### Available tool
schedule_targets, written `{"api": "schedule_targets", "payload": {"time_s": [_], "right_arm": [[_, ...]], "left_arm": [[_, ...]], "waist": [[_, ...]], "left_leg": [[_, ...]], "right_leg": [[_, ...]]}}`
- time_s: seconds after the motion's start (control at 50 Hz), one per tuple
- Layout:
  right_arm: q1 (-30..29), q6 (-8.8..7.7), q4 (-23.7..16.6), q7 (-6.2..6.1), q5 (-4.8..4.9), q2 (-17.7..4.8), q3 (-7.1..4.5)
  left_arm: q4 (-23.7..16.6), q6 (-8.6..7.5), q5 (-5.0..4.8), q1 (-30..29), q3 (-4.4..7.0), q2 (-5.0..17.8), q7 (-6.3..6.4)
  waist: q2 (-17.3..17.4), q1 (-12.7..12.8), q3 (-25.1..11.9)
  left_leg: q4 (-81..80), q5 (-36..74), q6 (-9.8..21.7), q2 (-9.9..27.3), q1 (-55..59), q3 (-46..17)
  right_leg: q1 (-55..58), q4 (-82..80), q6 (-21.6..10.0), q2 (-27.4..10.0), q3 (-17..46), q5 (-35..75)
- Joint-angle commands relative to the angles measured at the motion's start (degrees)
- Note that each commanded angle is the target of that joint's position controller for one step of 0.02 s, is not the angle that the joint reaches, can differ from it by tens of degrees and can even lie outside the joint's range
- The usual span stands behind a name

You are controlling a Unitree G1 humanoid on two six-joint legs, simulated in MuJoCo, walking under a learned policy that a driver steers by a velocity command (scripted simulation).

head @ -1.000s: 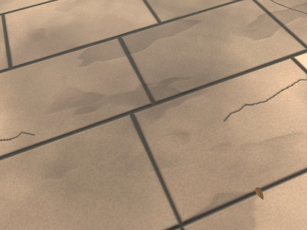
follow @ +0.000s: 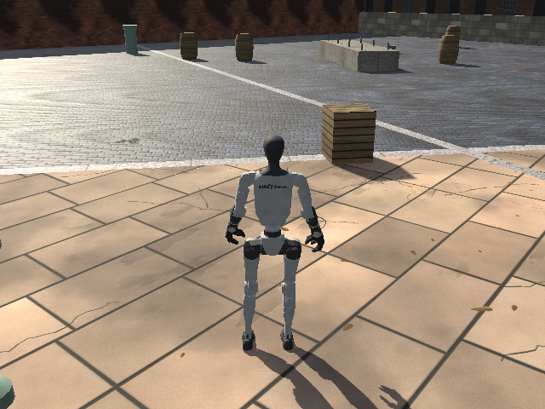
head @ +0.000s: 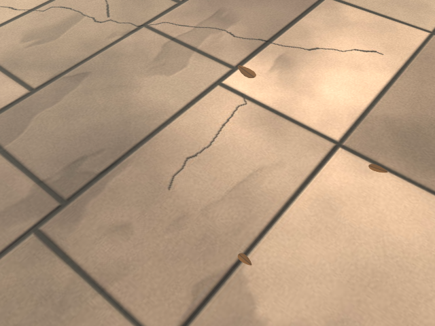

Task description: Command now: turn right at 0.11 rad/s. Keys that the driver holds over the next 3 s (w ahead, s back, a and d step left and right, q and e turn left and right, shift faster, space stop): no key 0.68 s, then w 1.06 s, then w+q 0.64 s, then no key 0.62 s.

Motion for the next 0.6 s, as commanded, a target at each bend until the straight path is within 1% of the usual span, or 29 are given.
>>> {"api": "schedule_targets", "payload": {"time_s": [0.02,0.04,0.06,0.08,0.1,0.12,0.16,0.22,0.32,0.42,0.6], "right_arm": [[1.49,-1.64,-2.7,0.31,-1.19,-5.07,-0.68],[2.03,-1.81,-3.11,0.17,-1.5,-8.33,-1.14],[0.16,-1.88,-1.92,0.36,-0.69,-9.59,-1.62],[-1.42,-2.17,-2.75,0.8,-0.43,-6.22,-0.96],[-1.57,-2.5,-2.53,0.89,-0.9,-5.02,-0.51],[-1.69,-2.85,-2.41,0.86,-1.15,-5.15,-0.39],[-0.62,-3.49,-1.82,0.67,-1.0,-4.77,-0.09],[0.3,-3.43,-1.28,0.24,-0.79,-4.61,0.19],[0.54,-3.27,-0.48,-0.09,-0.71,-4.37,0.56],[0.7,-3.29,1.0,-0.01,-0.6,-3.91,0.83],[1.21,-3.24,4.83,-0.04,-0.46,-3.45,1.01]], "left_arm": [[-1.44,-1.03,-0.12,0.74,1.37,6.18,-0.11],[-1.04,-1.53,0.93,2.59,1.26,5.8,-0.34],[-0.85,-1.78,1.0,4.78,1.46,5.4,-0.6],[-0.54,-1.62,1.25,1.28,1.57,7.01,-0.47],[-0.87,-1.32,0.81,-0.86,1.93,7.43,-0.31],[-0.76,-0.88,0.55,-1.31,1.87,6.77,-0.04],[-0.45,-0.3,0.5,-0.42,1.86,6.1,0.12],[0.63,-0.41,0.33,0.37,1.9,5.42,0.21],[2.53,-0.59,0.16,1.55,2.13,5.24,0.55],[4.44,-0.56,0.03,2.47,2.33,5.45,1.02],[8.59,-0.45,-0.17,3.19,2.49,5.52,1.68]], "waist": [[-5.14,-0.86,-4.75],[0.1,1.14,-5.8],[7.4,4.11,-5.61],[5.84,1.53,-4.3],[4.86,0.87,-3.46],[4.25,0.77,-3.04],[3.35,0.66,-2.63],[1.1,0.25,-2.34],[-0.97,0.11,-2.13],[-1.42,0.21,-1.94],[-0.94,0.28,-1.24]], "left_leg": [[-13.67,15.58,2.03,1.24,10.61,-1.62],[-12.09,26.06,3.7,5.63,13.82,-5.47],[-10.11,18.07,6.28,5.71,9.05,-5.05],[-11.54,10.27,6.47,4.02,4.84,-4.6],[-12.09,7.66,5.56,3.3,3.33,-4.03],[-11.97,7.95,4.76,2.64,2.87,-3.43],[-11.36,8.45,4.24,2.18,3.25,-2.81],[-10.59,8.66,4.25,1.71,3.9,-2.44],[-10.21,9.15,4.52,1.17,4.26,-2.19],[-10.35,9.66,4.59,0.63,4.2,-1.84],[-11.34,9.93,4.59,-0.09,4.3,-1.38]], "right_leg": [[-0.2,-6.6,-4.88,-11.55,12.3,7.96],[-2.16,-3.69,-2.14,-8.03,9.33,2.92],[-0.08,-4.9,0.03,-4.4,4.96,-0.43],[2.85,-3.56,1.38,-3.97,4.15,0.12],[3.36,-2.66,1.31,-4.02,3.99,1.04],[3.48,-2.33,0.82,-4.44,4.35,2.85],[3.14,-2.54,0.28,-4.74,4.87,4.77],[2.67,-2.57,0.36,-4.78,4.85,5.7],[3.06,-2.44,1.14,-4.82,4.69,7.43],[4.1,-2.35,1.52,-5.01,4.63,8.96],[5.39,-2.8,1.9,-5.1,4.27,10.11]]}}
